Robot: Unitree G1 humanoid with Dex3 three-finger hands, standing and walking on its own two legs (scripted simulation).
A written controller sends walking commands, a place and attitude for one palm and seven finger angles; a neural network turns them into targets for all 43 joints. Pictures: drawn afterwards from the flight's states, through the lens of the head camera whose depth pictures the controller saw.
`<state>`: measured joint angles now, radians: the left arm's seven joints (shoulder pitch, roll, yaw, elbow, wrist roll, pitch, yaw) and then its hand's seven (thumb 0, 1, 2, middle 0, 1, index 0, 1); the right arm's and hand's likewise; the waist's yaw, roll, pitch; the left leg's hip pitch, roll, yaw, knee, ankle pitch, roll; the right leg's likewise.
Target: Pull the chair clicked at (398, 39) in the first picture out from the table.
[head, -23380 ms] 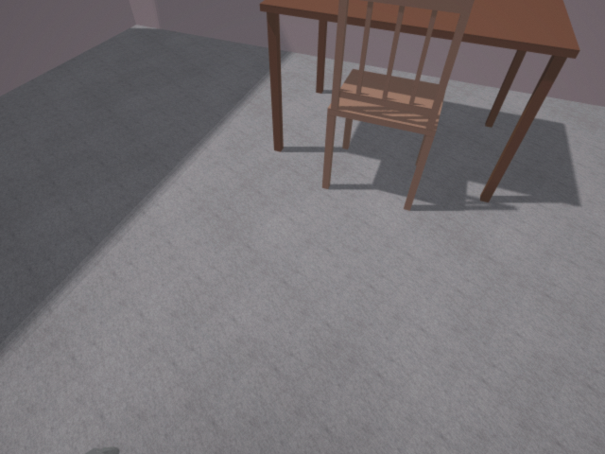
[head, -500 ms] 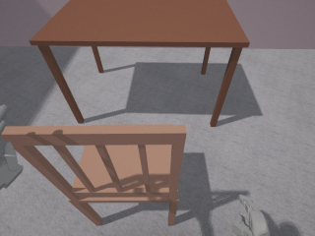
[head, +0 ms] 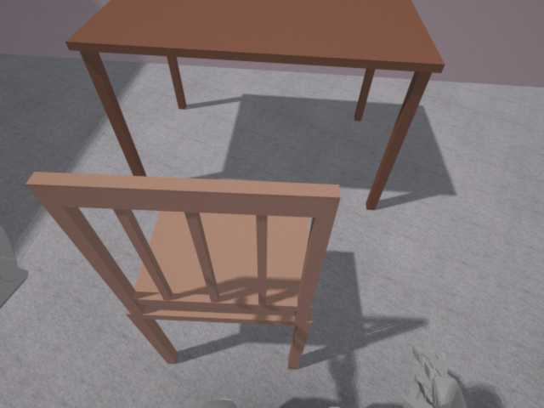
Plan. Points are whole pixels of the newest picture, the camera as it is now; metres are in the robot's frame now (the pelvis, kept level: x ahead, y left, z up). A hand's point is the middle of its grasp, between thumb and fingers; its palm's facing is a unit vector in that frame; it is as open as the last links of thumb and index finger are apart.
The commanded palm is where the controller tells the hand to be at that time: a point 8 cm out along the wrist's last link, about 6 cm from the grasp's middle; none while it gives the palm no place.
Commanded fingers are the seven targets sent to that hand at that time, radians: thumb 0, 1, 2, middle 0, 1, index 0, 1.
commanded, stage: step back with the hand held close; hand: left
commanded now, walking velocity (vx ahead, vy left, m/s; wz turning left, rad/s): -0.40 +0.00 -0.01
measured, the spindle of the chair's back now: (205, 262) +0.37 +0.15 -0.06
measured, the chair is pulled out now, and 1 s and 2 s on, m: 0.55 0.55 0.55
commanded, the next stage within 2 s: stop stepping back and stand still in 0.88 s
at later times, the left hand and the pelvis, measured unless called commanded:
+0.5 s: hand (8, 304) +0.17 +0.26 +0.19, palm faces +0.50 -0.66 -0.57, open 7.4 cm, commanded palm +0.10 +0.29 +0.19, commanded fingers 0.00 0.90 0.90 -0.20 -0.30 -0.20 -0.30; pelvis -0.02 -0.02 -0.02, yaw +4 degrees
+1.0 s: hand (19, 382) +0.11 +0.21 +0.20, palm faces +0.36 -0.79 -0.49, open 7.4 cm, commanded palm +0.04 +0.27 +0.19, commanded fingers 0.00 0.90 0.90 -0.20 -0.30 -0.20 -0.30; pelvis -0.11 -0.03 +0.00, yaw -2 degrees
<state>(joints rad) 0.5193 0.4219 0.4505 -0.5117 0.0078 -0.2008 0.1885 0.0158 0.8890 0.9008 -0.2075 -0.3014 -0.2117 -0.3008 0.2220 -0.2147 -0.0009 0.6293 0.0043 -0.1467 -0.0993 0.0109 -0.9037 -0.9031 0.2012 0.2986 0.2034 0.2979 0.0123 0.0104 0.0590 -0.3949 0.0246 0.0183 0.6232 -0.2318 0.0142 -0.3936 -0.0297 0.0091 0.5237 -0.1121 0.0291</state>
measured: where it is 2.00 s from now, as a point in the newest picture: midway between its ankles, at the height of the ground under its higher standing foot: outside the picture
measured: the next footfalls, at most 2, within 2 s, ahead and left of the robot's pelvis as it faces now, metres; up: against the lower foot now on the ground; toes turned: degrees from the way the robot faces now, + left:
right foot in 0.88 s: -0.04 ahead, -0.17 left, +0.01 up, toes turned -3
left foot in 1.06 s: -0.02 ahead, +0.09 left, +0.00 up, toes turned -1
